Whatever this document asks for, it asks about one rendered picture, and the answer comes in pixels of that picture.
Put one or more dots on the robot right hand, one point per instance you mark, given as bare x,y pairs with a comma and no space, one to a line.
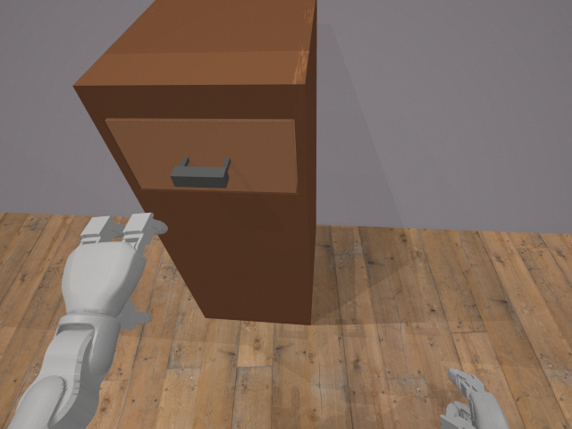
484,411

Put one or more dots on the robot left hand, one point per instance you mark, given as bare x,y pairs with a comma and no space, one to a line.
100,274

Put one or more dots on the cabinet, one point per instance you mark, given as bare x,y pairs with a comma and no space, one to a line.
244,255

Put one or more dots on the robot left forearm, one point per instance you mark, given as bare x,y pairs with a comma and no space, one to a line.
65,394

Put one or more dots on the handle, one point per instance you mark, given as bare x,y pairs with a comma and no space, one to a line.
200,177

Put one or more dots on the drawer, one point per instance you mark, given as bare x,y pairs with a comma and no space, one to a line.
262,151

